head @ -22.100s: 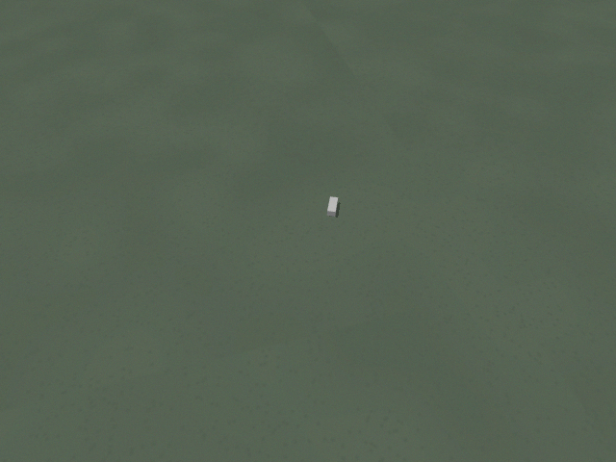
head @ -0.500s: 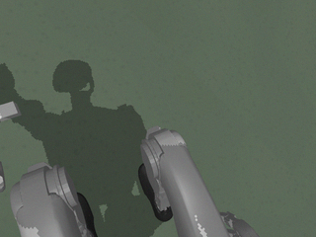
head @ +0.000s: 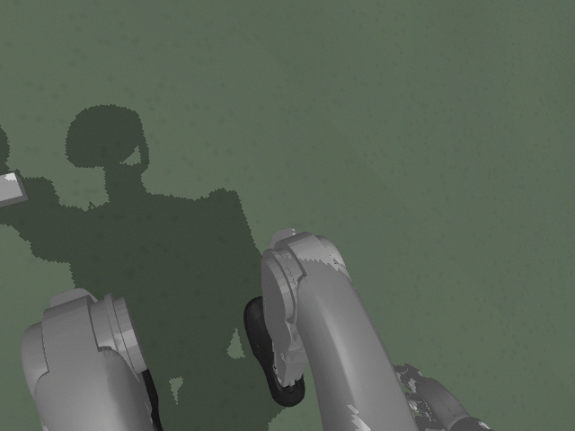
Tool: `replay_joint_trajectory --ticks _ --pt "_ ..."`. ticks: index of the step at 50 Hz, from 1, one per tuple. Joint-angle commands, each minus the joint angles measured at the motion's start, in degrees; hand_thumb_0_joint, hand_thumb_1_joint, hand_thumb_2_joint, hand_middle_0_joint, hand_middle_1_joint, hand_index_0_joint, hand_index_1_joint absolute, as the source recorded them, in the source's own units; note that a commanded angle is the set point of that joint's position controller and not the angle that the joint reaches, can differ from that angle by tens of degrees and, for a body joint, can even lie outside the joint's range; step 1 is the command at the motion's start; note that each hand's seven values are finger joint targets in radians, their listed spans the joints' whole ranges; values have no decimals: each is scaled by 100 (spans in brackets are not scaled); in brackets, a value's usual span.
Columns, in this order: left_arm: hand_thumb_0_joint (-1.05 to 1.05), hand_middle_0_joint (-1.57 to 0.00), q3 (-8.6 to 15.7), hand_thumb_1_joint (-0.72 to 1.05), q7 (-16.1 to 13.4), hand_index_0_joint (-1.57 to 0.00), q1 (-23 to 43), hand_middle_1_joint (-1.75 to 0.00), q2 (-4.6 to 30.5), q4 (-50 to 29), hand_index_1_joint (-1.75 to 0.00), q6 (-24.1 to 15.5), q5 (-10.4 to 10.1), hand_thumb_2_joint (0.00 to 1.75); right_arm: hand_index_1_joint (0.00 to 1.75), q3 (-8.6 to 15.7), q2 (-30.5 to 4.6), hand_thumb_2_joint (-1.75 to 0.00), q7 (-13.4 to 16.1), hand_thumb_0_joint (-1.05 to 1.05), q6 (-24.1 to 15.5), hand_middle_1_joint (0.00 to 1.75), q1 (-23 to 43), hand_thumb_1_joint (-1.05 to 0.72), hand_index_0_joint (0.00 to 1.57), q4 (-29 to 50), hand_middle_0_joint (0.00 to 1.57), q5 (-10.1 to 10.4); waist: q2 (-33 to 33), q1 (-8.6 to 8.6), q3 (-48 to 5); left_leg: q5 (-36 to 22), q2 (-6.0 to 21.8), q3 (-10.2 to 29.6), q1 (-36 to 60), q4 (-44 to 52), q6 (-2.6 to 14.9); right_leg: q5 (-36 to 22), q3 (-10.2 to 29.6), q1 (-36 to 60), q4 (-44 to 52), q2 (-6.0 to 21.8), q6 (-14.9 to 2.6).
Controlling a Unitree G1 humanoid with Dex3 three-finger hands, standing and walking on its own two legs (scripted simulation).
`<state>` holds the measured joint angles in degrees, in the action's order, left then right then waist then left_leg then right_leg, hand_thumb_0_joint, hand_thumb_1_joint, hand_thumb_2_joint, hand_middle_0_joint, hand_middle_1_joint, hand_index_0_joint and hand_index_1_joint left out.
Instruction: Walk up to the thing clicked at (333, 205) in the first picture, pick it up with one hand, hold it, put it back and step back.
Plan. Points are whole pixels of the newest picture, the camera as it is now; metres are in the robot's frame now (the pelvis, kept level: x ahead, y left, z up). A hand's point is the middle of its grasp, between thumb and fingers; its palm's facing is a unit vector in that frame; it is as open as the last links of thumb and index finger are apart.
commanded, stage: rest palm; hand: left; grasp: from above
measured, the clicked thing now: out of the picture +0.48 +0.30 -0.30
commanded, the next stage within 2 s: close in 1.24 s
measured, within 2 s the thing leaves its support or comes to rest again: neither
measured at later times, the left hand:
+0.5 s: hand out of the picture +0.48 +0.30 -0.25, palm faces -0.44 -0.14 -0.89, open 13.4 cm
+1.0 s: hand out of the picture +0.47 +0.29 -0.26, palm faces -0.43 -0.14 -0.89, open 13.3 cm
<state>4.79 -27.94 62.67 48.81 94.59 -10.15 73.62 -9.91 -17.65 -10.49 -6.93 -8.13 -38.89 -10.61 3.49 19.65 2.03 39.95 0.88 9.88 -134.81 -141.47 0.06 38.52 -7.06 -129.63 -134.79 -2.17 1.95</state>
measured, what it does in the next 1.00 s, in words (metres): stands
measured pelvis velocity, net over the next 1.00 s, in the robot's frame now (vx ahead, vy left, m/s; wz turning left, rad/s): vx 0.00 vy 0.00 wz -0.07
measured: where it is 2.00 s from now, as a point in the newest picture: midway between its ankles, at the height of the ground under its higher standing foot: (216, 399)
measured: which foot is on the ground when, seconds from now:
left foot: down 0.00-1.00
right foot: down 0.00-1.00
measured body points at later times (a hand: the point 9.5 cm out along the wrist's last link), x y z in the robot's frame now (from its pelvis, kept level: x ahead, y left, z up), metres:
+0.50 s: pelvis +0.00 +0.00 -0.01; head +0.29 +0.10 +0.32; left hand +0.49 +0.30 -0.20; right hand +0.01 -0.25 -0.07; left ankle +0.07 +0.13 -0.28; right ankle +0.10 -0.12 -0.28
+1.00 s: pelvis +0.00 +0.00 -0.01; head +0.29 +0.11 +0.31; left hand +0.49 +0.30 -0.21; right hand +0.02 -0.25 -0.07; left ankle +0.07 +0.13 -0.28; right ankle +0.10 -0.12 -0.28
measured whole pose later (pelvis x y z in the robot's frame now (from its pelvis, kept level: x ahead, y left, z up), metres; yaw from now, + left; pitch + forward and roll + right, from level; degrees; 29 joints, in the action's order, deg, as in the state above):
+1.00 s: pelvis +0.00 +0.00 -0.01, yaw -4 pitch +28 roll -14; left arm 7.3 -36.3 63.3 58.7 102.0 -10.5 72.7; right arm -17.3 -19.9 -15.2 -14.4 -6.8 -37.8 -14.6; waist 8.1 23.8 10.3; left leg 41.7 1.6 14.3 -134.2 -146.1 0.0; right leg 37.9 -10.5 -128.1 -135.9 -4.0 2.9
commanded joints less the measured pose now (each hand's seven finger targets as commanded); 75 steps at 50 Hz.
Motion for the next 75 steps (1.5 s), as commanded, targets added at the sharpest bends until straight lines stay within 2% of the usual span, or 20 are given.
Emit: replay_joint_trajectory --ticks 1,6,9,14,16,20,21,26,30,33,37,38,42,48,49,60,63,69,70,75 --pt "0 -28 191 -33 -452 -26 1799 -74 1468 -451 -76 7 32 82 30 315 -1680 -90 32 0 -98 30 -1297 -89 20 -10 20 -58 -2335 250 -3434 -1099 -10 -473 2862 1301 149 -1368 -509 1845 1190 -183 -352" --pt "0 -26 517 -34 -631 -24 1748 -76 1958 -438 -78 2 6 83 30 238 -1758 -90 7 0 -212 30 -1316 -89 20 -37 20 -155 -2411 269 -3549 -1043 55 -432 2809 1172 156 -1358 -518 2058 1162 -228 -335" --pt "0 -24 447 -36 -632 -23 1551 -78 1865 -169 -80 31 -41 84 30 169 -1796 -90 -51 0 -265 30 -1383 -89 20 -38 20 -214 -2321 408 -3337 -1045 68 -392 2641 1100 167 -1388 -552 2109 1133 -249 -314" --pt "0 -23 543 -40 -646 -20 1447 -77 2118 -555 -80 -3 -155 88 30 152 -1848 -90 -93 0 -348 30 -1388 -89 20 -111 20 -240 -2654 271 -3741 -1411 108 -334 2995 1057 104 -1708 -620 2372 1104 -282 -319" --pt "0 -22 395 -39 -637 -20 1395 -78 1893 -460 -80 2 -166 87 30 101 -1840 -90 -142 0 -366 30 -1397 -89 20 -93 20 -258 -2699 363 -3605 -1578 98 -296 3022 1073 66 -1825 -690 2349 1010 -273 -334" --pt "0 -23 486 -39 -646 -21 1376 -77 2049 -341 -80 -28 -134 87 30 104 -1977 -90 -194 0 -366 30 -1383 -89 20 -120 20 -283 -2731 450 -3228 -1557 131 -190 3032 1054 26 -1726 -779 2072 969 -276 -376" --pt "0 -23 559 -39 -691 -20 1357 -78 2181 -438 -80 -46 -133 88 30 51 -1917 -90 -199 0 -358 30 -1383 -89 20 -125 20 -284 -2743 361 -3361 -1521 127 -201 3004 1065 48 -1750 -755 2250 993 -301 -358" --pt "0 -23 425 -39 -746 -20 1424 -77 2047 -133 -80 -97 -117 88 30 -35 -1947 -90 -273 0 -435 30 -1352 -89 20 -95 20 -313 -2381 572 -2933 -1218 130 -207 2628 947 129 -1603 -756 2192 1068 -319 -300" --pt "0 -23 454 -37 -822 -21 1386 -78 2183 -234 -80 -146 -79 86 30 -15 -2054 -90 -293 0 -522 30 -1300 -89 20 -75 20 -324 -2579 498 -3086 -1276 149 -155 2877 1038 76 -1583 -823 2227 1071 -328 -308" --pt "0 -23 320 -37 -854 -21 1430 -81 2022 19 -82 -138 -53 86 30 -54 -2033 -90 -339 0 -566 30 -1245 -89 20 -83 20 -350 -2568 622 -2919 -1181 161 -123 2848 1001 74 -1546 -850 2106 1020 -333 -296" --pt "0 -24 354 -37 -953 -22 1487 -80 2187 1 -82 -113 -41 85 30 -111 -2069 -90 -350 0 -605 30 -1113 -89 20 -65 20 -342 -2682 547 -2927 -1136 185 -60 2930 1089 33 -1487 -882 2061 1001 -337 -321" --pt "0 -24 277 -37 -949 -22 1532 -79 2094 3 -81 -114 -17 86 30 -90 -2101 -90 -371 0 -625 30 -1136 -89 20 -46 20 -345 -2767 636 -2882 -1198 197 -31 3016 1077 16 -1537 -889 2010 948 -321 -315" --pt "0 -23 303 -37 -1055 -22 1471 -80 2130 58 -82 -75 -80 86 30 -183 -2081 -90 -403 0 -672 30 -1099 -89 20 -61 20 -365 -2656 634 -2977 -1437 203 -62 2942 1008 39 -1815 -876 2306 1014 -368 -285" --pt "0 -23 206 -36 -1051 -22 1501 -80 2138 161 -81 -43 -131 84 30 -242 -2127 -90 -435 0 -742 30 -1053 -89 20 -6 20 -366 -2653 735 -2722 -1228 210 -28 2860 1005 43 -1659 -897 2256 1022 -352 -281" --pt "0 -23 283 -35 -1080 -22 1479 -81 2213 137 -82 -40 -174 83 30 -246 -2145 -90 -421 0 -744 30 -1048 -89 20 -17 20 -354 -2612 672 -2791 -1220 221 -10 2840 1040 40 -1643 -916 2279 1048 -379 -283" --pt "0 -25 189 -34 -1121 -24 1465 -79 2258 156 -80 -39 -220 82 30 -369 -2188 -90 -455 0 -834 30 -1015 -90 20 70 20 -382 -2643 772 -2676 -1193 251 41 2881 1024 36 -1650 -948 2334 1068 -391 -259" --pt "0 -26 208 -34 -1191 -24 1348 -77 2362 175 -79 -13 -225 83 30 -323 -2276 -90 -431 0 -835 30 -916 -90 20 80 20 -341 -2695 665 -2677 -1136 269 40 2899 1099 2 -1630 -909 2384 1091 -415 -280" --pt "0 -34 189 -20 -1167 -34 1384 -74 2310 152 -74 54 -223 72 30 -370 -2238 -90 -492 0 -875 30 -996 -89 20 88 20 -366 -2763 798 -2597 -1223 283 92 2959 1111 -6 -1691 -969 2383 1086 -405 -273" --pt "0 -35 284 -18 -1188 -35 1389 -74 2414 138 -74 59 -258 71 30 -360 -2270 -90 -480 0 -873 30 -966 -89 20 68 20 -347 -2808 704 -2635 -1222 288 117 2967 1165 -28 -1668 -967 2336 1068 -403 -289" --pt "0 -40 157 -8 -1077 -42 1390 -72 2177 152 -70 64 -321 62 30 -351 -2255 -90 -521 0 -905 30 -1026 -89 20 64 20 -375 -2726 827 -2564 -1249 276 103 2965 1097 -4 -1713 -990 2324 1088 -387 -262"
